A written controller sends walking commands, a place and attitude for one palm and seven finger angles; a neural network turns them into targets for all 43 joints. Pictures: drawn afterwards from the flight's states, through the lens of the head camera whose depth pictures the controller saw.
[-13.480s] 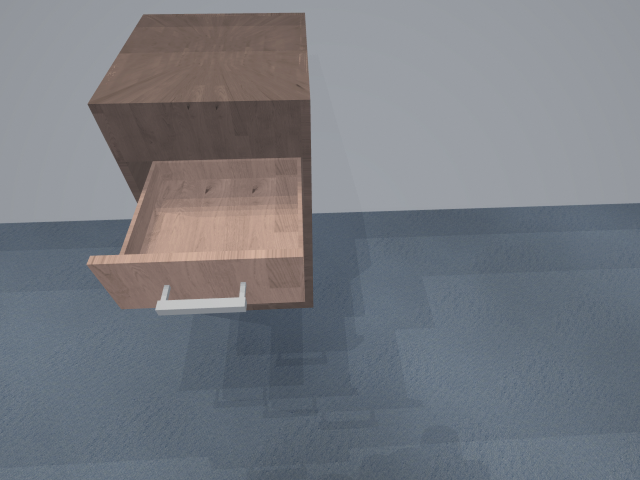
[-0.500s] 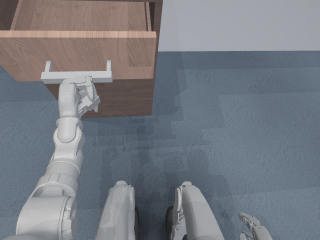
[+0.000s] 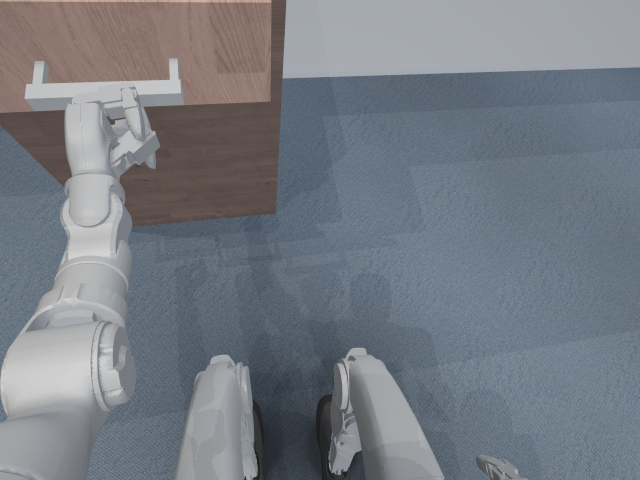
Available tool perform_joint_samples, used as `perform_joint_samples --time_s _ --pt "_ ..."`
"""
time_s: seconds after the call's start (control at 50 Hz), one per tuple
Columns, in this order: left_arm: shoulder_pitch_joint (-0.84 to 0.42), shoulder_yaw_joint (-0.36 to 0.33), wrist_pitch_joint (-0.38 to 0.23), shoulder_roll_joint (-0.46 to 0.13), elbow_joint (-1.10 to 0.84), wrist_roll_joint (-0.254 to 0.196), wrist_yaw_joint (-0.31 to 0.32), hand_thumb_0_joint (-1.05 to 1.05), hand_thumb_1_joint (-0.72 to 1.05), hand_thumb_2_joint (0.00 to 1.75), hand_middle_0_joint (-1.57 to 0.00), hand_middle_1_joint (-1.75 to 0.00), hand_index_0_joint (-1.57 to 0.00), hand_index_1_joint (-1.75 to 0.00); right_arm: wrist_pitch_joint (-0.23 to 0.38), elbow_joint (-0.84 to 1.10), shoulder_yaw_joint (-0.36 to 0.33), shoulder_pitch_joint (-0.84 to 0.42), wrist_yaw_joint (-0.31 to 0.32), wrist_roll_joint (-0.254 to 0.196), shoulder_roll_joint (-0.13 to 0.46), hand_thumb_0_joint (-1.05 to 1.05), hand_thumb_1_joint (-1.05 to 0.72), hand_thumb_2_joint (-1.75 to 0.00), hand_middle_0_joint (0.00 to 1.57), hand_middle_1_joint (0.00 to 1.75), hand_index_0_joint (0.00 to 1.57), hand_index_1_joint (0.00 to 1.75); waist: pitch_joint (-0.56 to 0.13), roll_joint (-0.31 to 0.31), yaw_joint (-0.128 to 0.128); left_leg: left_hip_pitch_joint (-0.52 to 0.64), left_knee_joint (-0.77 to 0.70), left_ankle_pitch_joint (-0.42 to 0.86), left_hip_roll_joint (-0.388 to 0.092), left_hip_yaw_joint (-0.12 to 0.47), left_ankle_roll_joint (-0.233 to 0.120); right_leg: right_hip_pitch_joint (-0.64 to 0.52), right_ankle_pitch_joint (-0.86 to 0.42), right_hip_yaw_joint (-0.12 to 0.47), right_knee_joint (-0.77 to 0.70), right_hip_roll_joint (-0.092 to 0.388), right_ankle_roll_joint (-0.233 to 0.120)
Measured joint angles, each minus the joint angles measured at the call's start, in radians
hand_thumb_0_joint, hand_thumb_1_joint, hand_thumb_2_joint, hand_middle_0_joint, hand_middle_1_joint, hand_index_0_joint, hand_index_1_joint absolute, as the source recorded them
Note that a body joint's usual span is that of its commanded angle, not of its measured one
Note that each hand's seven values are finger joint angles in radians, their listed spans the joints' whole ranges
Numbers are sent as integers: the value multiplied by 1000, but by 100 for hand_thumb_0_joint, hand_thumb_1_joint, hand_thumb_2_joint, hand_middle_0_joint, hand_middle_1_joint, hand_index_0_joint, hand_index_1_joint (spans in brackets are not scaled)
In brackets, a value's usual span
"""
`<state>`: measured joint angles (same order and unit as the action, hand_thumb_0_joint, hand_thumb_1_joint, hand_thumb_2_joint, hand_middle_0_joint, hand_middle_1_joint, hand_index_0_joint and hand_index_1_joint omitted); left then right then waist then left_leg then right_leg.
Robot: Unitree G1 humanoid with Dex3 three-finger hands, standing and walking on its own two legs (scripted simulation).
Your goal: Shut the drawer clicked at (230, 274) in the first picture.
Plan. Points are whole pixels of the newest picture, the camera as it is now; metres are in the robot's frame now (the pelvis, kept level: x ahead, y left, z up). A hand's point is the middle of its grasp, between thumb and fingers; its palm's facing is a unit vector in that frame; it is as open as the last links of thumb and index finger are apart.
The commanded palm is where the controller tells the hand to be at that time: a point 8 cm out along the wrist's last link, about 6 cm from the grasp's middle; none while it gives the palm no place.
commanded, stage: push the drawer shut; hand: left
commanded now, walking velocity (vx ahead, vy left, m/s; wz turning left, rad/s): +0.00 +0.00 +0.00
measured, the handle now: (109, 81) +0.58 +0.22 +0.03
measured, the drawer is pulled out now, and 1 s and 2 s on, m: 0.05 0.00 0.00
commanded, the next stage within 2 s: pull the fist back off the drawer in 0.82 s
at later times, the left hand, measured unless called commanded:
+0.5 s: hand (147, 97) +0.57 +0.18 +0.02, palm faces +0.11 -0.99 -0.05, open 3.0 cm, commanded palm +0.58 +0.19 +0.03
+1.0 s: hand (135, 94) +0.57 +0.20 +0.02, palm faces +0.10 -0.99 -0.06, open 3.0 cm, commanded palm +0.61 +0.18 +0.03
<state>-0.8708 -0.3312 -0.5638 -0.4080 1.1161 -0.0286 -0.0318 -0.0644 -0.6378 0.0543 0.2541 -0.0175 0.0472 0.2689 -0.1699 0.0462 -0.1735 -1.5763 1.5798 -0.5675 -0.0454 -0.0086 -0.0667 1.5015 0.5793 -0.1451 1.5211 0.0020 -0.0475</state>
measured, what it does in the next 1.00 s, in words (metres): stands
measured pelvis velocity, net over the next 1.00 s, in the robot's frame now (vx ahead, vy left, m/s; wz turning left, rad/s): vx -0.02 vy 0.00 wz -0.03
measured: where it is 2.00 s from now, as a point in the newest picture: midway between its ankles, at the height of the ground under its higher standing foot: (292, 464)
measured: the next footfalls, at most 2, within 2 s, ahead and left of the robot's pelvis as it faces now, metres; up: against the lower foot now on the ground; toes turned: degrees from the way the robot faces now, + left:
none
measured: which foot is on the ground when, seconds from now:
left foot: down 0.00-1.00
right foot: down 0.00-1.00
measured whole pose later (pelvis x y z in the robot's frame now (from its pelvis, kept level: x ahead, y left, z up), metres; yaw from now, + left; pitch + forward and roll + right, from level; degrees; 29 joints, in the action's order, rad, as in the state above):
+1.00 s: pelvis -0.02 +0.00 -0.02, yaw -2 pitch +35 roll -9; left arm -1.18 -0.33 -0.42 -0.65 1.26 0.04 -0.05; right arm 0.00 -0.65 0.12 0.29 0.00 0.06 0.27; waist -0.14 0.03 -0.28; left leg -1.72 1.63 -0.53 -0.05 0.04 -0.07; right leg 1.62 0.53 -0.19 1.53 0.00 -0.05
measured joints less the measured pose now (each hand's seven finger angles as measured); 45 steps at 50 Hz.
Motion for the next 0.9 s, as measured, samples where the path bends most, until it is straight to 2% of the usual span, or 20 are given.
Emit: perform_joint_samples --time_s 0.28,0.46,0.52,0.64,0.9 --pt "-109 -26 35 -64 55 35 9 1 79 96 -140 -160 -140 -160 -13 2 14 18 -9 10 -2 0 -90 -90 21 30 20 30 9 3 -32 -44 19 -1 -5 8 -4 37 -5 -7 7 -5 3" --pt "-187 -47 70 -127 91 58 0 1 77 96 -140 -160 -140 -160 -12 11 27 29 -9 16 -2 0 -90 -90 21 30 20 30 16 5 -61 -81 36 -3 -9 19 -4 68 -7 -17 14 -10 2" --pt "-199 -53 66 -139 96 62 -17 0 75 97 -140 -160 -139 -160 -14 10 30 36 -10 17 -2 0 -90 -90 21 30 20 30 20 3 -62 -90 41 -4 -10 21 -4 76 -7 -19 17 -11 2" --pt "-230 -52 90 -168 105 68 -33 -6 66 99 -140 -160 -139 -160 -11 5 43 41 -5 15 -5 0 -90 -90 21 30 20 30 23 -6 -70 -113 53 2 -9 31 -3 94 -11 -29 26 -10 -1" --pt "-294 -4 135 -224 132 68 -19 -4 58 99 -140 -160 -139 -160 40 -12 62 36 8 14 -5 0 -90 -90 21 30 20 30 31 -15 -100 -144 51 33 -3 46 -3 114 -40 -44 18 -5 -2"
